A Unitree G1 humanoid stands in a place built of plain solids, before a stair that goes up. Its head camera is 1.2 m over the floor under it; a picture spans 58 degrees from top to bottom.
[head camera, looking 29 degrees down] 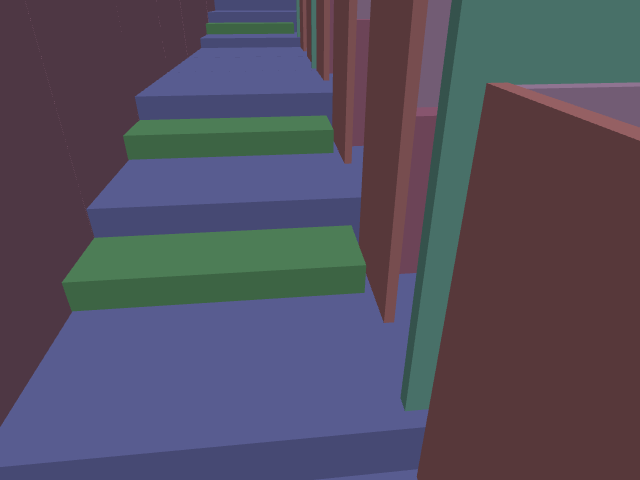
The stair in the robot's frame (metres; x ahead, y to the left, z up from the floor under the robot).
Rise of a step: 0.13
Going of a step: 0.48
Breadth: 1.11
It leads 6 degrees to the left of straight ahead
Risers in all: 5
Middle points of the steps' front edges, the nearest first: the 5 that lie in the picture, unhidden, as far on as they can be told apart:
0.72 0.31 0.19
1.34 0.37 0.32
1.67 0.41 0.45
2.29 0.47 0.58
2.63 0.51 0.72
